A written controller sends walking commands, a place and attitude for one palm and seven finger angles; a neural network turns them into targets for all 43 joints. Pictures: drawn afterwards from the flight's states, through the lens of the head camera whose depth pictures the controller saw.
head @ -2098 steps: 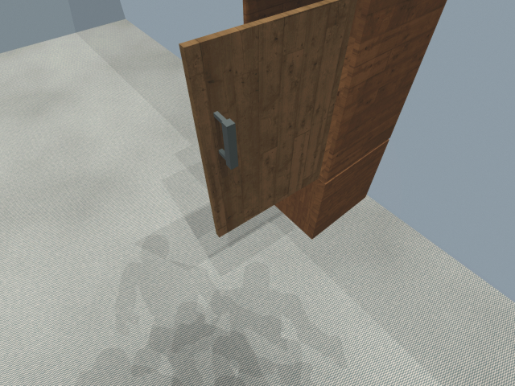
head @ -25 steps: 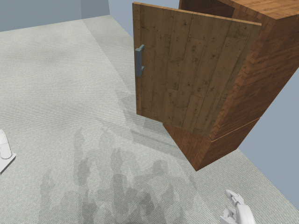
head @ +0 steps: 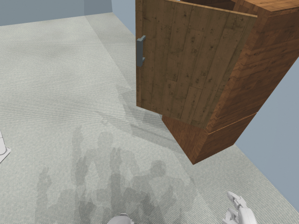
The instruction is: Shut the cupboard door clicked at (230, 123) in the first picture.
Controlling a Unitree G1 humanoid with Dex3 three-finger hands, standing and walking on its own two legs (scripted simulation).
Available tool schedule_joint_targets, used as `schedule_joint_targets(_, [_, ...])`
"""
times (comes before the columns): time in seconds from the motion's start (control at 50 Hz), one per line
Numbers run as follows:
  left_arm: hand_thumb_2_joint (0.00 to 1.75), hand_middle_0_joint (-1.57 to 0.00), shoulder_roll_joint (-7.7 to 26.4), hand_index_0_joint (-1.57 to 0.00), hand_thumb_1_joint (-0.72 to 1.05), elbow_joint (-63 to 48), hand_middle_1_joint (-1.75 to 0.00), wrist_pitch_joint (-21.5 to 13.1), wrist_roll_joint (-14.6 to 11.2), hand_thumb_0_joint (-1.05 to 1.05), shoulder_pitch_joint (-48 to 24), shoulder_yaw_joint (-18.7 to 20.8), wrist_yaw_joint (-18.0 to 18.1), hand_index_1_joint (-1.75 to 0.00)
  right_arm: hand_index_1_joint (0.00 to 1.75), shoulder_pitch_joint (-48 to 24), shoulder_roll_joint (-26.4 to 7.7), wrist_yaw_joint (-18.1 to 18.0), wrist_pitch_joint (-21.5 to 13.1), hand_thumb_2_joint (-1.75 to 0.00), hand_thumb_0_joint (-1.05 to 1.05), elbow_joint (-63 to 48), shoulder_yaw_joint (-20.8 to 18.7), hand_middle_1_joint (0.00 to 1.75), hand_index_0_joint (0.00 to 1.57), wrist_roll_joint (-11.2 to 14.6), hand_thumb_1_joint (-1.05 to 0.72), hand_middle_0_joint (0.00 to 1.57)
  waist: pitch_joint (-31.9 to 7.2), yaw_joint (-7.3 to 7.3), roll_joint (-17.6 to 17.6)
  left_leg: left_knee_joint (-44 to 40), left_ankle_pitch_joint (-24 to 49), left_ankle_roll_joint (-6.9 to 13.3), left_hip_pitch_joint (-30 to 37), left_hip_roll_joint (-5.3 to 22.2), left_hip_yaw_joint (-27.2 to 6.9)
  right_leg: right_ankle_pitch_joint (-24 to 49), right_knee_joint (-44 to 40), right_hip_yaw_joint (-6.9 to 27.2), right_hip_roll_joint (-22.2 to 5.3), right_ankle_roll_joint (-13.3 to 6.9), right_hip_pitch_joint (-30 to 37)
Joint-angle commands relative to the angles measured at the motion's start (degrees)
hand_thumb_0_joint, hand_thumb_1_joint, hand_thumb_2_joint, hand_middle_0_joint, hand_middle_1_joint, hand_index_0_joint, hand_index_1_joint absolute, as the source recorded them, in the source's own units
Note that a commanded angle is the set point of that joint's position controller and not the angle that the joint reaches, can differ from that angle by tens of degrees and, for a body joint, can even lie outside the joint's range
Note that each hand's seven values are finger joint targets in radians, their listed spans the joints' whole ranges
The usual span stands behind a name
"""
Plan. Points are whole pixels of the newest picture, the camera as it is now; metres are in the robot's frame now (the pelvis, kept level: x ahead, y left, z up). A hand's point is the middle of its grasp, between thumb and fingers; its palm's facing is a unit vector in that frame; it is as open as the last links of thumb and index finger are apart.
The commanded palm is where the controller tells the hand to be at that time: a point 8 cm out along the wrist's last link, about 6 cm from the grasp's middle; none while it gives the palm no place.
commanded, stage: step back with the hand held close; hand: left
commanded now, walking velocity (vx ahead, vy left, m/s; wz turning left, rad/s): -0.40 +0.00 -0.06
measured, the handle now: (141, 51) +0.77 +0.08 +0.07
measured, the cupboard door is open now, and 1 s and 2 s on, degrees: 40 40 40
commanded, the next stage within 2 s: stop stepping back and stand still in 0.38 s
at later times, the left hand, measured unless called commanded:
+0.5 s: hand out of the picture +0.14 +0.25 +0.19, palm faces +0.37 -0.84 -0.39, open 7.5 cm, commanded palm +0.07 +0.29 +0.20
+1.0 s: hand out of the picture +0.10 +0.27 +0.19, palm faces +0.30 -0.85 -0.43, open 7.5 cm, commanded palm +0.04 +0.32 +0.20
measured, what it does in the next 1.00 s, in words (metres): walks backwards: left foot, then right foot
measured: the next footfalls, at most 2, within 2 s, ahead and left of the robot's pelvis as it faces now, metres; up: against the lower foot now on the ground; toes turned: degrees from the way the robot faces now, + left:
left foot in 0.16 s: +0.10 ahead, +0.11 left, +0.00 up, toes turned +4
right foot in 0.40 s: -0.12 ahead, -0.08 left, +0.00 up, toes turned -2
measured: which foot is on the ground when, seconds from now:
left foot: down 0.00-0.04, up 0.06-0.14, down 0.16-0.58, up 0.60-0.68, down 0.70-1.00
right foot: down 0.00-0.18, up 0.20-0.38, down 0.40-1.00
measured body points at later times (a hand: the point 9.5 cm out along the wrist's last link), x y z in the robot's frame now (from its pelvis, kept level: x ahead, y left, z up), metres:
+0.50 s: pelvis -0.09 +0.00 +0.01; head -0.05 +0.03 +0.46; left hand +0.12 +0.29 +0.21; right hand +0.09 -0.22 -0.07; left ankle +0.06 +0.11 -0.71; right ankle -0.17 -0.12 -0.71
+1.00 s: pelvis -0.12 +0.03 +0.03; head -0.13 +0.06 +0.47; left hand +0.08 +0.31 +0.21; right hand -0.01 -0.20 -0.06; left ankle -0.02 +0.11 -0.71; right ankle -0.17 -0.09 -0.71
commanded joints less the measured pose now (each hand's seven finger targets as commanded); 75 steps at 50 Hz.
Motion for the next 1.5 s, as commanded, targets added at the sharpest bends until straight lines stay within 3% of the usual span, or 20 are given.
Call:
schedule_joint_targets(0.0, [0.90,-0.20,10.61,-0.20,0.90,-12.94,-0.30,-2.48,-0.49,0.00,-5.18,4.15,2.13,-0.30,0.30,-3.69,-5.65,0.08,-2.38,-0.90,0.00,-7.01,-2.67,0.30,0.20,-0.69,-0.90,0.20,-4.75,-0.75,-6.72,0.23,-15.45,-2.86,0.94,-0.23,-3.94,-15.28,-19.54,22.18,-15.28,-7.14,-2.29])
schedule_joint_targets(0.04, [0.90,-0.20,11.47,-0.20,0.90,-13.78,-0.30,-1.82,-0.41,0.00,-5.93,3.62,3.15,-0.30,0.30,-3.10,-4.56,0.59,-1.10,-0.90,0.00,-5.64,-2.71,0.30,0.20,-0.65,-0.90,0.20,-7.35,-1.35,-12.10,9.52,-9.02,-3.93,10.54,-2.02,-2.78,-10.07,-23.50,21.25,-20.22,-9.43,-7.30])
schedule_joint_targets(0.1, [0.90,-0.20,11.98,-0.20,0.90,-13.30,-0.30,-1.46,-0.38,0.00,-5.83,4.21,3.26,-0.30,0.30,-4.11,-4.42,-0.01,-0.22,-0.90,0.00,-5.77,-1.93,0.30,0.20,-0.57,-0.90,0.20,-4.31,-1.53,-7.68,-2.57,-8.18,-3.04,12.25,-0.84,-3.72,-6.33,-19.09,13.65,-15.59,-6.13,-7.42])
schedule_joint_targets(0.12, [0.90,-0.20,12.00,-0.20,0.90,-13.51,-0.30,-1.59,-0.49,0.00,-5.93,4.57,3.16,-0.30,0.30,-4.83,-5.65,-0.60,-0.21,-0.90,0.00,-5.79,-2.20,0.30,0.20,-0.67,-0.90,0.20,-2.43,-1.48,-0.23,-12.35,-7.59,-1.69,9.74,1.28,-6.90,-6.40,-14.51,9.57,-10.71,-3.93,-6.12])
schedule_joint_targets(0.16, [0.90,-0.20,10.89,-0.20,0.90,-13.62,-0.30,-2.84,-0.26,0.00,-4.12,5.85,2.91,-0.30,0.30,-6.06,-7.26,-1.52,-1.22,-0.90,0.00,-7.11,-2.84,0.30,0.20,-0.37,-0.90,0.20,-5.22,-0.50,14.73,-26.06,-13.66,3.54,-6.52,14.01,-18.59,-0.77,4.81,0.65,0.29,0.72,11.22])
schedule_joint_targets(0.2, [0.90,-0.20,11.01,-0.20,0.90,-12.15,-0.30,-3.13,-0.38,0.00,-2.52,7.86,1.79,-0.30,0.30,-5.42,-7.51,-1.31,-2.90,-0.90,0.00,-7.17,-4.18,0.30,0.20,-0.18,-0.90,0.20,-8.50,-0.16,15.69,-31.82,-27.97,5.39,-15.87,19.36,-20.43,-7.53,18.50,0.82,3.41,0.98,21.58])
schedule_joint_targets(0.24, [0.90,-0.20,9.01,-0.20,0.90,-13.32,-0.30,-2.96,-1.01,0.00,-1.99,6.21,0.94,-0.30,0.30,-5.37,-6.98,-0.66,-3.93,-0.90,0.00,-6.81,-4.02,0.30,0.20,-0.85,-0.90,0.20,-6.84,0.24,9.90,-26.88,-17.10,5.03,-8.78,17.53,-17.89,-9.07,12.77,1.49,2.17,0.49,15.93])
schedule_joint_targets(0.32, [0.90,-0.20,7.50,-0.20,0.90,-16.00,-0.30,-3.03,-1.71,0.00,-3.60,2.12,0.33,-0.30,0.30,-4.83,-6.87,0.18,-5.86,-0.90,0.00,-4.35,-2.93,0.30,0.20,-1.20,-0.90,0.20,-7.50,-0.13,12.89,-23.62,-1.76,1.79,7.72,14.23,-13.75,-6.56,-7.14,0.11,1.36,-0.12,10.73])
schedule_joint_targets(0.42, [0.90,-0.20,11.66,-0.20,0.90,-17.10,-0.30,-3.97,-1.91,0.00,-6.95,4.08,0.53,-0.30,0.30,-4.26,-5.60,-0.20,-5.64,-0.90,0.00,-2.19,-3.01,0.30,0.20,-1.45,-0.90,0.20,-21.19,0.14,6.86,-13.26,31.44,-2.14,29.31,9.86,-4.90,17.86,-14.36,3.43,-3.51,-0.44,8.95])
schedule_joint_targets(0.48, [0.90,-0.20,13.24,-0.20,0.90,-16.21,-0.30,-2.38,-3.79,0.00,-0.02,6.25,0.28,-0.30,0.30,-6.61,-4.20,-0.38,-3.94,-0.90,0.00,-6.44,-2.86,0.30,0.20,0.59,-0.90,0.20,-20.54,-0.28,-0.40,-10.15,16.94,-3.01,28.51,5.47,0.27,17.39,-14.31,4.14,-6.22,1.50,5.65])
schedule_joint_targets(0.52, [0.90,-0.20,16.10,-0.20,0.90,-13.95,-0.30,-0.78,-4.37,0.00,6.99,10.00,0.69,-0.30,0.30,-7.25,-4.22,-0.45,-2.11,-0.90,0.00,-8.29,-2.26,0.30,0.20,0.46,-0.90,0.20,-14.26,0.09,-2.05,-5.77,-0.23,-4.72,23.17,1.33,0.51,-1.72,-20.65,9.83,-11.07,-2.84,-0.55])
schedule_joint_targets(0.58, [0.90,-0.20,12.99,-0.20,0.90,-9.77,-0.30,2.01,-3.20,0.00,5.16,7.03,2.03,-0.30,0.30,-5.72,-3.95,-1.10,0.49,-0.90,0.00,-7.09,-0.90,0.30,0.20,-0.50,-0.90,0.20,-1.80,-1.18,-5.44,4.76,-2.02,-5.30,14.34,-0.31,-3.55,-19.47,-26.95,16.27,-16.32,-9.76,-8.73])
schedule_joint_targets(0.68, [0.90,-0.20,9.15,-0.20,0.90,-1.15,-0.30,2.08,-1.21,0.00,-7.21,0.88,2.38,-0.30,0.30,-3.84,-7.19,-2.44,-1.82,-0.90,0.00,-5.94,-1.50,0.30,0.20,0.52,-0.90,0.20,6.81,-1.88,-3.24,-12.28,-0.24,-2.14,13.41,2.04,-7.73,-10.00,-20.58,5.94,-7.09,-3.36,-2.73])
schedule_joint_targets(0.76, [0.90,-0.20,8.26,-0.20,0.90,-9.59,-0.30,0.28,-0.93,0.00,-8.12,-0.33,1.73,-0.30,0.30,-4.03,-7.13,-2.33,-4.64,-0.90,0.00,-6.17,-0.94,0.30,0.20,0.28,-0.90,0.20,0.90,-0.87,13.43,-35.24,-24.44,-1.32,8.42,9.24,-23.19,-8.95,-6.77,-0.05,0.96,0.00,10.32])
schedule_joint_targets(0.92, [0.90,-0.20,11.95,-0.20,0.90,-13.46,-0.30,1.07,-1.37,0.00,5.96,5.96,2.07,-0.30,0.30,-3.51,-6.03,-0.34,-5.44,-0.90,0.00,-6.58,-1.27,0.30,0.20,-0.67,-0.90,0.20,-10.36,0.07,10.23,-26.23,-13.87,-3.70,9.69,3.24,-8.41,-7.79,-16.43,-1.19,-0.84,-2.51,20.55])
schedule_joint_targets(1.06, [0.90,-0.20,7.47,-0.20,0.90,-5.77,-0.30,2.97,-2.08,0.00,-0.76,1.17,2.26,-0.30,0.30,-3.63,-5.24,-0.60,-1.55,-0.90,0.00,-4.85,-0.98,0.30,0.20,-0.65,-0.90,0.20,-0.98,-1.62,-4.27,-8.57,-1.33,-3.13,17.49,0.77,-5.05,-15.24,-25.48,10.84,-11.08,-6.67,-0.49])
schedule_joint_targets(1.12, [0.90,-0.20,7.54,-0.20,0.90,-5.13,-0.30,2.94,-1.26,0.00,-9.16,-1.16,2.01,-0.30,0.30,-5.17,-6.01,-1.25,-2.37,-0.90,0.00,-4.67,-1.03,0.30,0.20,-0.09,-0.90,0.20,0.27,-1.71,-0.50,-14.24,-2.71,-2.39,20.28,2.56,-7.08,-12.77,-21.74,5.91,-7.11,-3.56,-1.12])
schedule_joint_targets(1.2, [0.90,-0.20,6.96,-0.20,0.90,-7.99,-0.30,2.46,-0.31,0.00,-12.16,-2.00,1.79,-0.30,0.30,-5.56,-6.00,-1.97,-3.47,-0.90,0.00,-6.12,-0.27,0.30,0.20,0.18,-0.90,0.20,1.04,-0.37,10.57,-35.68,-26.50,-2.08,9.68,8.63,-19.58,-8.91,-8.76,-1.28,0.40,-0.42,10.36])
schedule_joint_targets(1.36, [0.90,-0.20,8.51,-0.20,0.90,-10.58,-0.30,1.45,-1.90,0.00,2.21,2.96,1.60,-0.30,0.30,-5.09,-4.78,-0.29,-3.29,-0.90,0.00,-7.42,-0.79,0.30,0.20,-0.06,-0.90,0.20,-7.31,-0.09,2.99,-22.23,-4.91,-3.87,15.07,2.53,-7.34,-3.90,-20.40,2.73,-3.86,-3.29,14.38])
schedule_joint_targets(1.48, [0.90,-0.20,7.84,-0.20,0.90,-6.89,-0.30,1.97,-2.02,0.00,-1.61,1.16,1.72,-0.30,0.30,-4.80,-5.59,-1.09,-2.56,-0.90,0.00,-6.29,-0.64,0.30,0.20,0.37,-0.90,0.20,-7.82,-0.34,4.51,-20.37,7.64,-2.52,21.18,4.93,-7.83,3.12,-18.43,2.47,-3.56,-1.37,11.20])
